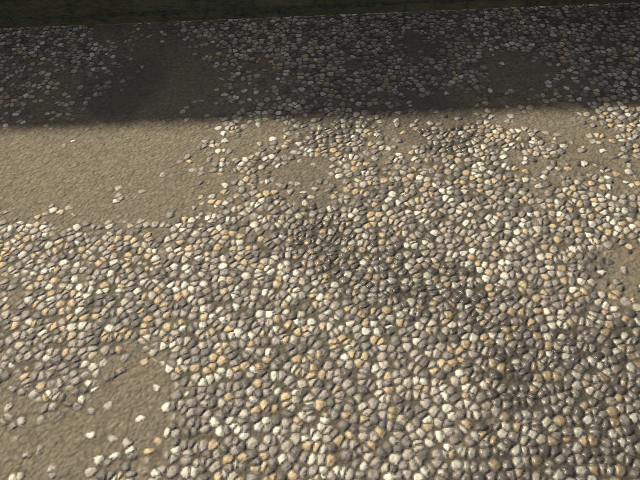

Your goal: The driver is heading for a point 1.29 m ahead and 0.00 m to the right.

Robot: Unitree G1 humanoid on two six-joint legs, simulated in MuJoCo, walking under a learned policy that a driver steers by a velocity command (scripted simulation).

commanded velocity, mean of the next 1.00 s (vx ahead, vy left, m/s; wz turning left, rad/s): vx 0.14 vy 0.00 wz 0.02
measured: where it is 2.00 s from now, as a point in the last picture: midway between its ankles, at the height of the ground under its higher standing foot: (410, 356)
